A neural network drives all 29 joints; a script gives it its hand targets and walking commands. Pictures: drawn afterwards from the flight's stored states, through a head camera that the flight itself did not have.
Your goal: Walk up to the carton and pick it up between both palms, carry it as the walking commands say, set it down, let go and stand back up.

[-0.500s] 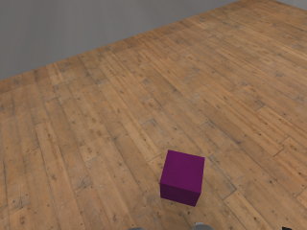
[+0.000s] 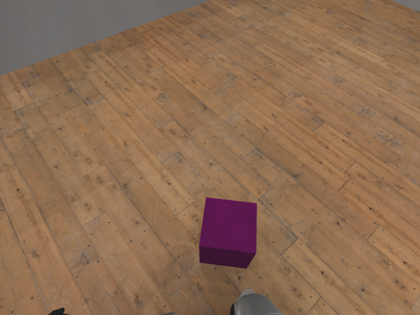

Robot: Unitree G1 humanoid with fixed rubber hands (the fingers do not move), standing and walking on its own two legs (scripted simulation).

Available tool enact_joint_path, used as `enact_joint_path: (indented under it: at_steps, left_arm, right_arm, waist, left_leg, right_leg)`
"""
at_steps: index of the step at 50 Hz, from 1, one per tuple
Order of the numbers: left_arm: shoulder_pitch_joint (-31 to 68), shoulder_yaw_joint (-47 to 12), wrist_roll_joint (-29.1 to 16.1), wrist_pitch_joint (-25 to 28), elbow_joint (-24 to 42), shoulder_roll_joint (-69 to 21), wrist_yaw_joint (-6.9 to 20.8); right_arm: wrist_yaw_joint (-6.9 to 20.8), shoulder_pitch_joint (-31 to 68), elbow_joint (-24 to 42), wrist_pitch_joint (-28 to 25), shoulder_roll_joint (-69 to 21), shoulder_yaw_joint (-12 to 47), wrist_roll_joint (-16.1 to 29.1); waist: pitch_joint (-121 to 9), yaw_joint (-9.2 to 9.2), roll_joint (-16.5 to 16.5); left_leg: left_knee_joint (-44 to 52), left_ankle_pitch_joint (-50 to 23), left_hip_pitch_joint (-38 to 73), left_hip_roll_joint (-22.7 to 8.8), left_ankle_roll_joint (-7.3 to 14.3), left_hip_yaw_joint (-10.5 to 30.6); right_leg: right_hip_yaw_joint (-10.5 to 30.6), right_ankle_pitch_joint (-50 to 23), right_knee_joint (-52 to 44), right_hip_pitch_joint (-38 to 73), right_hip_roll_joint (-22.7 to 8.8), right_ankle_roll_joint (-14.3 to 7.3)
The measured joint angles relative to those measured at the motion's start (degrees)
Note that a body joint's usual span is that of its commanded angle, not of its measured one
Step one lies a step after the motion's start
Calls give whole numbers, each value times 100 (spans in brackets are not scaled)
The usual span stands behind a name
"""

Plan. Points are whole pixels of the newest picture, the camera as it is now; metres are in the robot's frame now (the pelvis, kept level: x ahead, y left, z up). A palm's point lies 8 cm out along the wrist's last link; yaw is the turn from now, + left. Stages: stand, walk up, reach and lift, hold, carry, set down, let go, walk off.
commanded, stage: walk up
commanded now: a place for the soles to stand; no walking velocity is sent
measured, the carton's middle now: (226, 234) +0.48 -0.08 -0.61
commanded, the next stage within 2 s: none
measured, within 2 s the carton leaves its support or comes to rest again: neither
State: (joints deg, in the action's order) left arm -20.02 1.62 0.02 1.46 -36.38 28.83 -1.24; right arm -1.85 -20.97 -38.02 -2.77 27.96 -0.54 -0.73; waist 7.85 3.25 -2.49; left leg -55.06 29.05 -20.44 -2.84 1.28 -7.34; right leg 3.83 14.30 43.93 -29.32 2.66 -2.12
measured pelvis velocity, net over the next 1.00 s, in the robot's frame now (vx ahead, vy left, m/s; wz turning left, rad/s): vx -0.01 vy -0.04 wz -0.13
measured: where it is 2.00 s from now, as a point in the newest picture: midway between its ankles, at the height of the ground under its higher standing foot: outside the picture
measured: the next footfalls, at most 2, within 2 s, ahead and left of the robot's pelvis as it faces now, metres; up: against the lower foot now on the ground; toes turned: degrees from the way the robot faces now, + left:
right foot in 0.38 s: +0.06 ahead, -0.19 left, +0.00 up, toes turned +1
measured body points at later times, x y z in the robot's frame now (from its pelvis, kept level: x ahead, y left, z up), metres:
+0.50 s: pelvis -0.01 -0.04 -0.01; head +0.03 -0.03 +0.44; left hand +0.13 +0.28 -0.09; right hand +0.05 -0.39 -0.08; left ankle +0.01 +0.10 -0.69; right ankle +0.03 -0.18 -0.70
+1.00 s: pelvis -0.01 -0.04 +0.00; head +0.01 -0.03 +0.45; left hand +0.15 +0.28 -0.09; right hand +0.06 -0.39 -0.07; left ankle +0.01 +0.10 -0.70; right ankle +0.02 -0.19 -0.70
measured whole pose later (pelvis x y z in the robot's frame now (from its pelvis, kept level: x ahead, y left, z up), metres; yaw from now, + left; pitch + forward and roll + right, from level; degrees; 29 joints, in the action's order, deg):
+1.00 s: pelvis -0.01 -0.04 +0.00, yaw -8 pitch -2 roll +0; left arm -19.1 1.6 0.0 2.0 -36.3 28.2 -0.3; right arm -0.8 -14.0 -40.3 -2.3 28.2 -0.5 -0.7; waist 3.9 1.2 -1.3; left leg -50.2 26.5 -21.8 -4.3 -0.9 -2.3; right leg 7.2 21.5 48.8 -25.5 2.9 0.2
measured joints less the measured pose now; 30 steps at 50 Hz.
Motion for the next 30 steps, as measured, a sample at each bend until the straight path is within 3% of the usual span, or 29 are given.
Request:
enact_joint_path:
  at_steps: [4, 7, 9, 13, 16, 19, 21, 26, 30]
  left_arm:
    - [2, -2, 0, -34, 3, -22, 0]
    - [36, -2, 0, -129, 0, -22, 4]
    - [51, -2, 0, -218, -4, -28, 7]
    - [59, -3, 0, -279, 2, -21, 71]
    - [55, -3, 0, -267, 7, -18, 140]
    - [58, 0, 0, -154, 9, 28, 152]
    - [67, -2, 0, -78, 3, 8, 151]
    - [79, -1, 0, -42, 4, -51, 111]
    - [80, -1, 0, -72, 3, -51, 102]
  right_arm:
    - [6, 136, 7, 4, -36, -1, 0]
    - [4, 140, -1, 4, -26, -2, 1]
    - [-20, 137, -63, 6, -57, -2, 0]
    - [-104, 152, -123, 3, -34, -2, 0]
    - [-86, 245, -122, -8, 6, 0, 0]
    - [-7, 259, -123, -8, 39, 0, 0]
    - [13, 364, -126, 42, 46, -1, 0]
    - [60, 462, -126, 65, 49, 0, 0]
    - [72, 403, -177, 63, 22, -1, 0]
  waist:
    - [-111, -136, 0]
    - [-206, -135, 76]
    - [-190, -138, 50]
    - [-291, -160, 51]
    - [-223, -182, 45]
    - [-257, -202, -13]
    - [-106, -201, -4]
    - [-109, -199, 109]
    - [-169, -193, 117]
  left_leg:
    - [-220, 652, -233, 110, -41, 229]
    - [715, 276, -90, 108, 49, 325]
    - [683, -413, -51, 69, 12, 275]
    - [698, -367, -13, -124, -37, 258]
    - [704, -369, -15, -328, -143, 235]
    - [518, -293, -135, -453, -203, 230]
    - [217, 23, -157, -413, -113, 358]
    - [260, 216, -168, -173, -17, 449]
    - [428, -286, -142, -143, -116, 456]
  right_leg:
    - [199, 58, 39, 59, 7, 1]
    - [215, 108, 196, -29, 43, 2]
    - [230, 536, 688, -89, 101, 2]
    - [236, 1032, 1781, -205, 127, 3]
    - [231, 1271, 1426, 13, -25, 3]
    - [263, 855, 339, 430, -112, 24]
    - [259, 701, 527, 420, -46, 180]
    - [273, 724, 533, 372, -9, 196]
    - [290, 806, 622, 334, 8, 196]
